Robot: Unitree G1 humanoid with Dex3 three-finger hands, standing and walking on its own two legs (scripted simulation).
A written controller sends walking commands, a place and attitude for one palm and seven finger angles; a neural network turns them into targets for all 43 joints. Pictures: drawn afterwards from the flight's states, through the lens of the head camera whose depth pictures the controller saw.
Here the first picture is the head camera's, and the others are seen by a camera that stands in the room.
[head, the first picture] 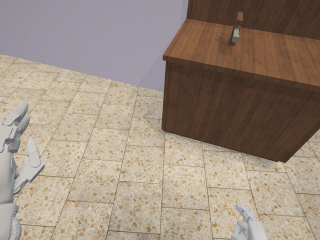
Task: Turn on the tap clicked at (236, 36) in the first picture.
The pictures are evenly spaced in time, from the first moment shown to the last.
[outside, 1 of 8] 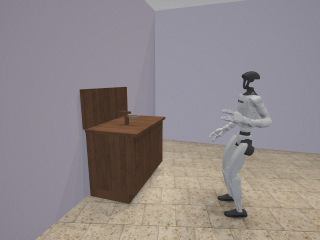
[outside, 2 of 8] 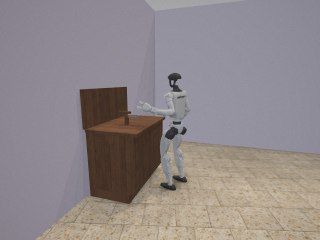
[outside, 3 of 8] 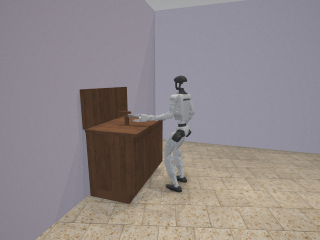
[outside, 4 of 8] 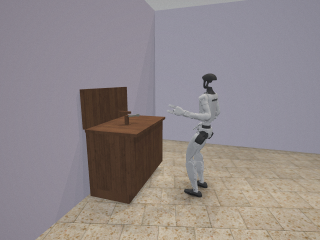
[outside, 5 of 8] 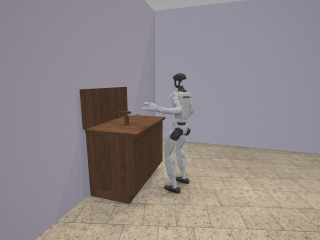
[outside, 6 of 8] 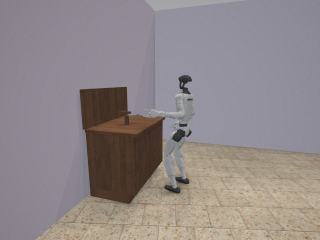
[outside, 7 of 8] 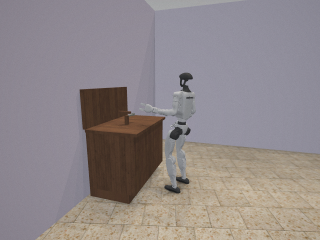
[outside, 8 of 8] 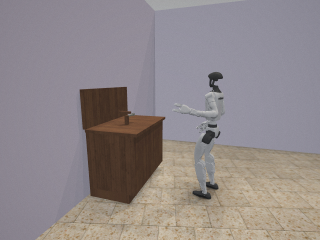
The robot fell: no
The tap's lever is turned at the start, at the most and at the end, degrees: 0 86 85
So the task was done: yes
